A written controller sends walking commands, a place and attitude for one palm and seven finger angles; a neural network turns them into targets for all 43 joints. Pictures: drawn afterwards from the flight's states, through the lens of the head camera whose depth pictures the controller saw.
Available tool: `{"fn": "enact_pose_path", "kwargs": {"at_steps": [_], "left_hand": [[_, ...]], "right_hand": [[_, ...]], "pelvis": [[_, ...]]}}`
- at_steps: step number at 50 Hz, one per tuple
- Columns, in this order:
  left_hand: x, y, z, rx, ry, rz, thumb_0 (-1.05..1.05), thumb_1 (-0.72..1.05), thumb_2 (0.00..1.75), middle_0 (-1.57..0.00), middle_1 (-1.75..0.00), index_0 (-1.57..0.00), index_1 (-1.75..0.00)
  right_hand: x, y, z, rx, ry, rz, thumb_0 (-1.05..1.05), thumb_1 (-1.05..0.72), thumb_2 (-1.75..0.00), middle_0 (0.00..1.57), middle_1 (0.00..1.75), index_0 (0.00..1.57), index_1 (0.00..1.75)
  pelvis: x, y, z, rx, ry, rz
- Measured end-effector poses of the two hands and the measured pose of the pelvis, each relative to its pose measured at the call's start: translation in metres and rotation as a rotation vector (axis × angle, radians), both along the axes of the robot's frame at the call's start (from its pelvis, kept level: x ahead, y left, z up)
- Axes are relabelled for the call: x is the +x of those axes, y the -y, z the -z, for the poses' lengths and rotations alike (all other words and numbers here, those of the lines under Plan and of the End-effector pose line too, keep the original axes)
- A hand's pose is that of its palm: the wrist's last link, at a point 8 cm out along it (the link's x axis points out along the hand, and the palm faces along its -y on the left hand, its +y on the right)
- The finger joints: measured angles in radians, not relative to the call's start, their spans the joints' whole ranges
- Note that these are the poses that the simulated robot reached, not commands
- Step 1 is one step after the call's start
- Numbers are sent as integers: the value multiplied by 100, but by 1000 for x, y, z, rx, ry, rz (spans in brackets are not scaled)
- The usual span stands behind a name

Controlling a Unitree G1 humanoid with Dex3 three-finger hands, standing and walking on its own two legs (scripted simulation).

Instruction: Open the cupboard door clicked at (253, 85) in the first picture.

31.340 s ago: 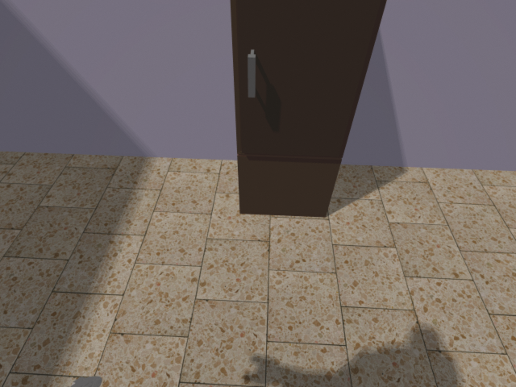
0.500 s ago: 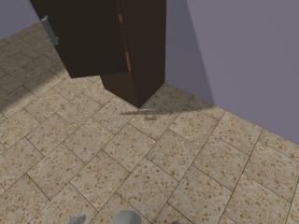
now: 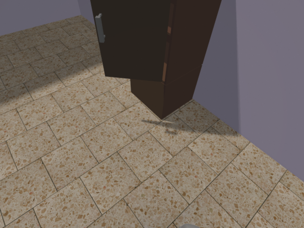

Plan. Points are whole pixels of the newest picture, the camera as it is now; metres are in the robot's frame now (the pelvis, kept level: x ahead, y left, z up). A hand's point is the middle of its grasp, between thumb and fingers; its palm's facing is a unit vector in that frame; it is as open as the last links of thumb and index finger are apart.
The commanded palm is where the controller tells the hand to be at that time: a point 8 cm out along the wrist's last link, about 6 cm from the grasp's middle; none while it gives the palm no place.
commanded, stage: take the last steps up to it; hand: left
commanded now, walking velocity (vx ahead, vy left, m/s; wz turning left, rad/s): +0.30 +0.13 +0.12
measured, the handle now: (101, 28) +1.02 +0.36 +0.00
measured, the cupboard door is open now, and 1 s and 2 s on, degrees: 44 44 44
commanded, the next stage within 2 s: come to a stop and stand still in 1.18 s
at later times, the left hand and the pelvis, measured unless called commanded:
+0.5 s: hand out of the picture +0.09 +0.16 -0.16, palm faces +0.16 -0.97 -0.20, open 7.3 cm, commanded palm none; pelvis +0.14 -0.01 +0.01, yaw +6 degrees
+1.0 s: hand (87, 144) +0.41 +0.28 -0.16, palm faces +0.06 -0.98 -0.20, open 7.4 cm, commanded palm none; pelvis +0.32 +0.09 +0.00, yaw +3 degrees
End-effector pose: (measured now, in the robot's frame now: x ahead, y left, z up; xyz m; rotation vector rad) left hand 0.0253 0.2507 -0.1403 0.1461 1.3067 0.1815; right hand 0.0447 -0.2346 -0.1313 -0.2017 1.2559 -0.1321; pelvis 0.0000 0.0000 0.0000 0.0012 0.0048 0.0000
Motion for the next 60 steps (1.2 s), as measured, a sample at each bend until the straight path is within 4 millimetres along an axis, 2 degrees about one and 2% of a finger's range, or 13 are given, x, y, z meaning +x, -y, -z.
{"fn": "enact_pose_path", "kwargs": {"at_steps": [8, 13, 18, 23, 29, 34, 38, 41, 44, 49, 53, 56, 60], "left_hand": [[82, 23, -12, 29, 108, 61, 0, 91, 90, -20, -30, -19, -30], [106, 40, -11, 39, 165, 32, 0, 91, 90, -20, -30, -19, -30], [89, 43, -16, 38, 62, -43, -1, 94, 90, -20, -30, -20, -30], [64, 42, -15, 2, -71, -104, 0, 94, 90, -20, -30, -20, -30], [45, 34, -5, -60, -226, -195, 0, 92, 90, -20, -30, -20, -30], [56, 6, 20, -109, -337, -223, 0, 91, 90, -20, -30, -20, -30], [115, -28, 26, -86, -281, -184, 0, 91, 90, -20, -30, -20, -30], [181, -53, 19, -55, -159, -140, 0, 91, 90, -20, -30, -19, -30], [250, -70, 9, -28, -37, -86, 0, 91, 90, -20, -30, -19, -30], [356, -81, -7, -2, 129, 2, 0, 91, 90, -20, -30, -19, -30], [427, -76, -15, 14, 214, 65, 0, 91, 90, -20, -30, -19, -30], [462, -70, -11, 24, 261, 88, 0, 91, 90, -20, -30, -19, -30], [467, -66, -9, 9, 220, 62, 0, 91, 90, -20, -30, -19, -30]], "right_hand": [[-29, 3, 24, 76, -155, 68, 0, -90, -90, 21, 30, 21, 30], [-15, 18, 36, 88, -240, 55, 1, -91, -90, 21, 30, 21, 29], [48, 27, 19, 69, -183, 29, 1, -91, -90, 20, 30, 20, 29], [127, 19, 9, 55, -101, -30, 1, -91, -90, 20, 30, 20, 29], [235, -23, 7, 48, 1, -143, 1, -91, -90, 20, 30, 20, 29], [318, -70, 15, 19, 143, -193, 1, -91, -90, 20, 30, 20, 29], [334, -94, 11, 17, 150, -167, 0, -91, -90, 20, 30, 20, 29], [328, -106, 9, 33, 113, -127, 0, -91, -90, 20, 30, 20, 29], [324, -100, 5, 14, 93, -60, -2, -95, -90, 21, 30, 21, 30], [302, -94, 10, 15, -26, 2, -1, -94, -90, 21, 30, 21, 30], [285, -92, 20, 36, -143, 54, -1, -93, -90, 20, 30, 20, 29], [282, -91, 31, 55, -223, 80, 0, -92, -90, 20, 30, 20, 29], [308, -93, 25, 56, -257, 86, 1, -91, -90, 20, 30, 20, 29]], "pelvis": [[38, 15, 6, 29, -1, -5], [65, 26, 13, 26, 13, -39], [96, 26, -2, 29, 1, -63], [130, 15, -7, 33, -9, -87], [175, -17, 0, 20, -10, -110], [218, -57, 24, -7, -7, -105], [241, -73, 21, 11, -5, -83], [260, -82, 11, 19, -10, -72], [280, -90, 4, 24, -13, -58], [316, -95, 1, 32, -9, -46], [349, -92, 6, 39, -2, -35], [373, -86, 15, 29, 4, -37], [397, -87, 10, 7, 9, -44]]}}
